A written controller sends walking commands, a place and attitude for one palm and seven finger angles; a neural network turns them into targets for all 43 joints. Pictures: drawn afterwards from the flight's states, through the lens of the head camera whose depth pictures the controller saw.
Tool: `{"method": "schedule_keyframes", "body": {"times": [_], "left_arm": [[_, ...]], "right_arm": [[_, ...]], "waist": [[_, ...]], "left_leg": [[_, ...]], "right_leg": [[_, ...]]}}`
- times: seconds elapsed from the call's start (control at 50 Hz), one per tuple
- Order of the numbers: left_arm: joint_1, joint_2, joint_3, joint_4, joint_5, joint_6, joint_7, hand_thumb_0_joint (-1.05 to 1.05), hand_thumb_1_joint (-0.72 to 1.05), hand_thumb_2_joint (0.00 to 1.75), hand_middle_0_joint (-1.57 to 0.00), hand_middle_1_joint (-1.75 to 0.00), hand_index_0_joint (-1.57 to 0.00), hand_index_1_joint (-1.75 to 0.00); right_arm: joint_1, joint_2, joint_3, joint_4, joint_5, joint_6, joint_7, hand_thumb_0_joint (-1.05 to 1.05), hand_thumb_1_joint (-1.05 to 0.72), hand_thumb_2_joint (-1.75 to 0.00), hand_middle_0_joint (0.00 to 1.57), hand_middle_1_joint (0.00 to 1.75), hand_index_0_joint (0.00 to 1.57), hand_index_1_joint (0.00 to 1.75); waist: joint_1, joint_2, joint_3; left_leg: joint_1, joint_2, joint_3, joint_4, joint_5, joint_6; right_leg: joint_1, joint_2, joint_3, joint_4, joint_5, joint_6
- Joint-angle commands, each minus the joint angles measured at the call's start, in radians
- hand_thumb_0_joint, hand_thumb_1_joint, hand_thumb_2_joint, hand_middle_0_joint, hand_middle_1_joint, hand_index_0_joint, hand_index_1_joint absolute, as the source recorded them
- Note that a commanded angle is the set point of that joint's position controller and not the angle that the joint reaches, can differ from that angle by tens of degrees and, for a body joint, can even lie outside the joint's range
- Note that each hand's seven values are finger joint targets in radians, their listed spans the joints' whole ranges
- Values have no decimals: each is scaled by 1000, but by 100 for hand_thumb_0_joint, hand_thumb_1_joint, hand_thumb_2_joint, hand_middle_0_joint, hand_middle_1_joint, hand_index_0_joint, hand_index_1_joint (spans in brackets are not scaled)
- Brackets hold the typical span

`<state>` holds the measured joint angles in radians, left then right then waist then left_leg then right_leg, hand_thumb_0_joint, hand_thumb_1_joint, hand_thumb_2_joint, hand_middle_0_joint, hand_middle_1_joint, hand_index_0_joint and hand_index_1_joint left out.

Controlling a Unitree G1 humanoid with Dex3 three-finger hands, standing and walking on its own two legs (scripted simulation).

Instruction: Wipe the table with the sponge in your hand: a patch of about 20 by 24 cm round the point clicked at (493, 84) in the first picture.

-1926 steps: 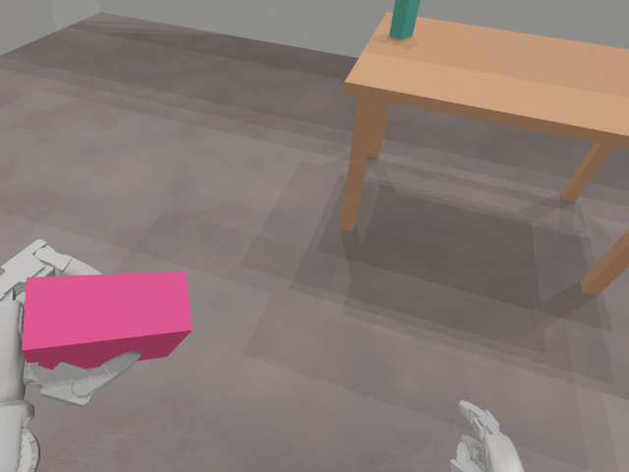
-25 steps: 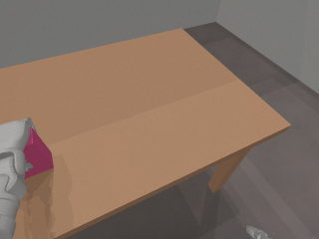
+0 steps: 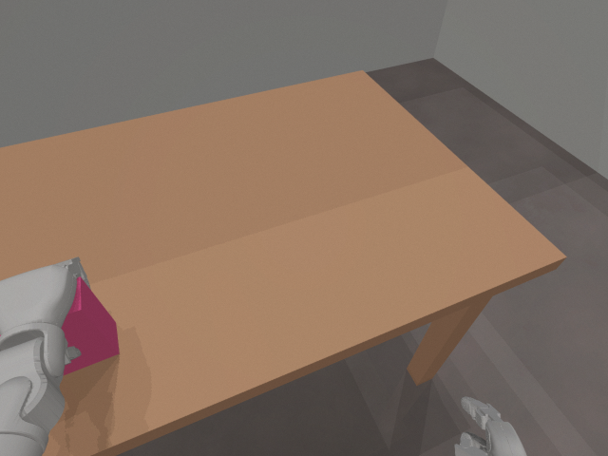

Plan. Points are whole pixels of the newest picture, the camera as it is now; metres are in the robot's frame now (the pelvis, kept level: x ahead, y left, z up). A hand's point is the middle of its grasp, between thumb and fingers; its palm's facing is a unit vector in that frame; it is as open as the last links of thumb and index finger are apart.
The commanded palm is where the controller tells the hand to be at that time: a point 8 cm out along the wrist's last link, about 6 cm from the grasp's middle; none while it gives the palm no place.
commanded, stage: wipe back along the first lane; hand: left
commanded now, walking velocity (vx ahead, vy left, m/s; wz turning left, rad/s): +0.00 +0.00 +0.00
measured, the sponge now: (63, 340) +0.25 +0.38 -0.02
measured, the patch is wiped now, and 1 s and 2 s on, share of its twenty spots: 1.00 1.00 1.00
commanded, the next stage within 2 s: lift the sponge slowly off the table in 0.22 s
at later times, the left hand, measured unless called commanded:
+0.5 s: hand (56, 352) +0.21 +0.34 +0.03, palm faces -0.08 -0.03 -1.00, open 10.0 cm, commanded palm +0.19 +0.33 +0.08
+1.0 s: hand (59, 352) +0.21 +0.33 +0.04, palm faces -0.07 -0.05 -1.00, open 10.0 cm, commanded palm +0.20 +0.33 +0.11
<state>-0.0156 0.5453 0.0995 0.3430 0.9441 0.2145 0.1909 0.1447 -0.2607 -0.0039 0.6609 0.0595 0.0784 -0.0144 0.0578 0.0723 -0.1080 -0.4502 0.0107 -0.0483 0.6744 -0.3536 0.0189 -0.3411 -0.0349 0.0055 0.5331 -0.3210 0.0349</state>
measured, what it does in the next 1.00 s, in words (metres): stands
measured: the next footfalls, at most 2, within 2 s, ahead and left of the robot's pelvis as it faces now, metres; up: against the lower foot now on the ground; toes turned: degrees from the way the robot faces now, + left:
none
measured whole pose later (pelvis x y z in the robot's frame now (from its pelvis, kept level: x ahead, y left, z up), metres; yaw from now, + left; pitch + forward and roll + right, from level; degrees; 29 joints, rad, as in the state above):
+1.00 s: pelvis -0.01 -0.03 +0.00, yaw +1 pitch +2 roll -2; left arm 0.07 0.54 0.11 0.24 0.92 0.14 0.13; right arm 0.11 -0.25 -0.01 0.71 0.04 0.01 -0.08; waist 0.09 0.08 -0.03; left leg -0.34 0.03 -0.08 0.61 -0.31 -0.02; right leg -0.25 -0.02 -0.02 0.52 -0.31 0.03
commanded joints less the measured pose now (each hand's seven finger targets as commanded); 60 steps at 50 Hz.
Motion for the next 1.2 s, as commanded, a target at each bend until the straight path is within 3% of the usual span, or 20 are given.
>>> {"method": "schedule_keyframes", "body": {"times": [0.0,0.06,0.08,0.16,0.2,0.24,0.26,0.3,0.36,0.44,0.48,0.5,0.52,0.64,0.78,0.84,0.88,0.9,0.96,1.18], "left_arm": [[75,134,41,-63,-27,-1,-40,0,10,130,-120,-160,-120,-160],[120,152,75,-93,-38,-5,-35,0,10,130,-120,-160,-120,-160],[141,120,43,-99,-40,-4,-35,0,10,130,-120,-160,-120,-160],[155,156,83,-128,-41,-5,-34,0,10,130,-120,-160,-120,-160],[164,117,42,-137,-33,-3,-32,0,10,130,-120,-160,-120,-160],[170,139,62,-136,-36,-3,-32,0,10,130,-120,-160,-120,-160],[160,176,100,-135,-38,-7,-30,0,10,130,-120,-160,-120,-160],[134,145,63,-139,-31,-6,-32,0,10,130,-120,-160,-120,-160],[101,200,109,-178,-29,-17,-30,0,10,130,-120,-160,-120,-160],[96,183,91,-205,-22,-31,-28,0,10,130,-120,-160,-120,-160],[111,227,137,-220,-23,-39,-23,0,10,130,-120,-160,-120,-160],[103,193,104,-237,-29,-42,-24,0,10,130,-120,-160,-120,-160],[83,231,137,-235,-24,-41,-22,0,10,130,-120,-160,-120,-160],[-44,231,113,-257,-11,-49,-14,0,10,130,-120,-160,-120,-160],[-125,300,158,-298,0,-67,-14,0,10,130,-120,-160,-120,-160],[-132,290,148,-295,2,-69,-18,0,10,130,-120,-160,-120,-160],[-142,327,183,-306,1,-73,-13,0,10,130,-120,-160,-120,-160],[-135,304,163,-305,0,-70,-14,0,10,130,-120,-160,-120,-160],[-154,353,210,-318,-8,-65,-12,0,10,130,-120,-160,-120,-160],[-189,293,124,-326,-24,-34,-69,0,10,130,-120,-160,-120,-160]], "right_arm": [[-88,-146,-60,-139,-3,-51,-16,0,-90,-90,20,30,20,30],[-110,-147,-60,-136,-4,-57,-18,0,-90,-90,20,30,20,30],[-101,-143,-61,-139,-7,-58,-20,0,-90,-90,20,30,20,30],[-124,-146,-58,-132,-6,-63,-24,0,-90,-90,20,30,20,30],[-113,-139,-61,-138,-5,-65,-24,0,-90,-90,20,30,20,30],[-116,-141,-61,-131,-6,-68,-28,0,-90,-90,20,30,20,30],[-125,-145,-60,-125,-8,-69,-32,0,-90,-90,20,30,20,30],[-114,-141,-61,-129,-7,-70,-35,0,-90,-90,20,30,20,30],[-133,-143,-61,-126,-10,-75,-41,0,-90,-90,20,30,20,30],[-127,-135,-65,-125,-13,-82,-44,0,-90,-90,20,30,20,30],[-128,-136,-65,-124,-16,-84,-48,0,-90,-90,20,30,20,30],[-134,-130,-63,-133,-14,-87,-49,0,-90,-90,20,30,20,30],[-132,-135,-63,-124,-14,-86,-50,0,-90,-90,20,30,20,30],[-143,-128,-60,-117,-16,-98,-65,0,-90,-90,20,30,20,30],[-144,-128,-59,-108,-18,-111,-79,0,-90,-90,20,30,20,30],[-149,-125,-59,-103,-18,-112,-78,0,-90,-90,20,30,20,30],[-152,-126,-55,-103,-19,-115,-82,0,-90,-90,20,30,20,30],[-151,-121,-55,-108,-18,-117,-81,0,-90,-90,20,30,20,30],[-175,-123,-48,-107,-13,-117,-82,0,-90,-90,20,30,20,30],[-183,-125,-40,-121,-9,-120,-79,0,-90,-90,20,30,20,30]], "waist": [[13,-70,-135],[25,-69,-124],[18,-66,-116],[27,-65,-97],[20,-58,-81],[23,-63,-81],[28,-70,-77],[19,-74,-80],[29,-52,-101],[22,-36,-126],[34,-32,-137],[23,-31,-128],[27,-38,-119],[11,0,-70],[26,32,-169],[17,28,-142],[29,48,-149],[21,40,-140],[37,60,-135],[26,40,-115]], "left_leg": [[142,-13,0,-93,400,16],[139,-14,0,-100,397,15],[138,-16,9,-95,388,18],[132,-19,8,-106,363,16],[132,-20,12,-102,345,18],[134,-23,17,-101,333,20],[130,-24,13,-105,322,19],[134,-28,19,-101,314,20],[153,-31,16,-104,326,21],[176,-33,26,-90,348,24],[182,-38,20,-90,361,24],[180,-35,26,-92,346,24],[180,-35,20,-93,349,23],[195,-36,23,-115,286,25],[253,-44,19,-118,334,26],[249,-39,22,-123,339,23],[254,-45,16,-131,334,23],[249,-38,20,-132,334,22],[251,-41,11,-153,333,18],[275,-42,10,-184,313,22]], "right_leg": [[71,78,-77,-17,360,-94],[81,78,-67,-20,364,-95],[83,78,-74,-18,367,-92],[81,77,-64,-24,354,-94],[63,77,-77,-24,324,-91],[71,75,-69,-27,334,-91],[75,78,-60,-30,323,-93],[64,76,-69,-29,321,-89],[82,76,-55,-31,330,-92],[91,73,-61,-25,361,-89],[110,74,-59,-25,378,-90],[102,72,-61,-25,369,-86],[99,72,-61,-28,368,-87],[58,75,-63,-52,254,-87],[114,77,-53,-56,298,-92],[103,76,-59,-58,296,-90],[117,79,-55,-67,284,-94],[111,77,-63,-62,281,-91],[132,80,-51,-74,267,-95],[145,78,-68,-104,240,-91]]}}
